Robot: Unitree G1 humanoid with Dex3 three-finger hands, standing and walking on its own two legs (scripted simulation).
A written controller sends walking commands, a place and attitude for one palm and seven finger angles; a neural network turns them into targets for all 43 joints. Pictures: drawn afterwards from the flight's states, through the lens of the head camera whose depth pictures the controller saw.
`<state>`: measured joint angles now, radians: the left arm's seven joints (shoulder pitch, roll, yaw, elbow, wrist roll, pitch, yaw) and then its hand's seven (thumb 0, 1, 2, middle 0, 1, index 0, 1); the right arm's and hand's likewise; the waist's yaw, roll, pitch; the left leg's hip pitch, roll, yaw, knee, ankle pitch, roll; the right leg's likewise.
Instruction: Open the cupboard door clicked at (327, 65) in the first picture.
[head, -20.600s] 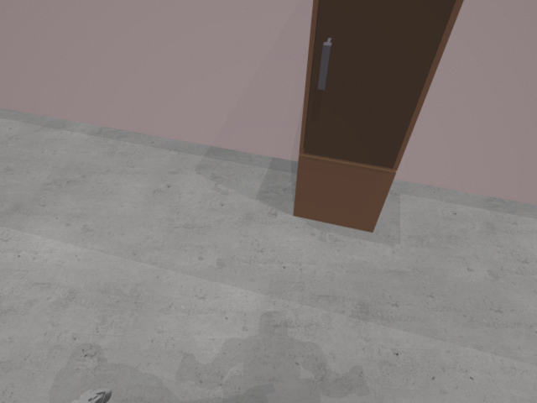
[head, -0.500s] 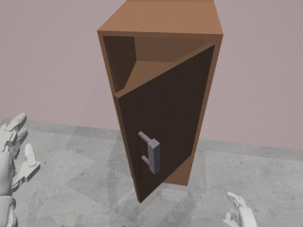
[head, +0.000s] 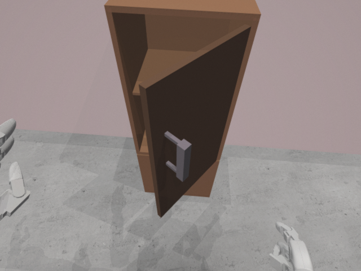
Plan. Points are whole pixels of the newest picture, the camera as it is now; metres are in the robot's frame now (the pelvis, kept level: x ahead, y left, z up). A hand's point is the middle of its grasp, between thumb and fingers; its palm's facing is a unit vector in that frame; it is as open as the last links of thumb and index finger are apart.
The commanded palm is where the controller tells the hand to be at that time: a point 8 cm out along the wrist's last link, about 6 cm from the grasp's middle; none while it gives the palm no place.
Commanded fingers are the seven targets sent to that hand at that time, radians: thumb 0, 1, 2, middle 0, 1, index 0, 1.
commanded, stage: step back with the hand held close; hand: left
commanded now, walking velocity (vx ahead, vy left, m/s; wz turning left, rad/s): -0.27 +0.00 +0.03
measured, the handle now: (176, 156) +0.37 +0.04 +0.04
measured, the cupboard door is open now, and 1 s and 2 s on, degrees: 52 52 52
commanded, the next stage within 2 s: stop stepping back and stand still in 0.84 s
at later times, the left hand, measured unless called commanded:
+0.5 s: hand out of the picture +0.11 +0.29 +0.16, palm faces +0.45 -0.78 -0.43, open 7.4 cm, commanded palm +0.04 +0.33 +0.18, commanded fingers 0.00 0.90 0.90 -0.20 -0.30 -0.20 -0.30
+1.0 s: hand out of the picture +0.00 +0.24 +0.19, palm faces +0.30 -0.82 -0.48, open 7.4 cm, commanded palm -0.03 +0.29 +0.18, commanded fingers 0.00 0.90 0.90 -0.20 -0.30 -0.20 -0.30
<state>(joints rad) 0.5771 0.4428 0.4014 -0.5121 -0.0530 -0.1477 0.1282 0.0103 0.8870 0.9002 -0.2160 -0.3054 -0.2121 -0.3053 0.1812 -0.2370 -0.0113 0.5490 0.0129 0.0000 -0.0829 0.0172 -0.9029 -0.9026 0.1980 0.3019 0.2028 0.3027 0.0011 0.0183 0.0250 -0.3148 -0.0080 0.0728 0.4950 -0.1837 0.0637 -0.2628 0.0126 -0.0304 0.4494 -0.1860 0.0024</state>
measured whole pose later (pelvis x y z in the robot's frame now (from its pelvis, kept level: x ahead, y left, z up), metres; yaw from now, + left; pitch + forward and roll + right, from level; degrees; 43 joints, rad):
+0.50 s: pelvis -0.08 +0.02 -0.02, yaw +3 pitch -1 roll -3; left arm 0.51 0.42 0.40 -0.55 -0.02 -0.21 0.15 0.01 0.88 0.90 -0.22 -0.31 -0.21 -0.31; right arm 0.18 -0.22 -0.01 0.62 0.00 -0.07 -0.07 0.02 -0.90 -0.90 0.20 0.30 0.21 0.30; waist 0.01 -0.01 0.04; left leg -0.44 -0.02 0.03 0.62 -0.16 0.07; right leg -0.36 0.03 0.02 0.60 -0.24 0.02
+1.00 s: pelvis -0.20 +0.01 -0.01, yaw -6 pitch +1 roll -1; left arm 0.59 0.52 0.45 -0.64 -0.08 -0.24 0.11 0.01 0.88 0.90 -0.22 -0.31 -0.21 -0.31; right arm 0.19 -0.17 0.03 0.68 -0.02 -0.10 -0.05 0.02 -0.90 -0.90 0.20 0.30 0.21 0.30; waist 0.04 -0.05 -0.05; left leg -0.58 -0.01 0.03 0.78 -0.27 -0.02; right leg -0.05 0.04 -0.01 0.46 -0.43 -0.04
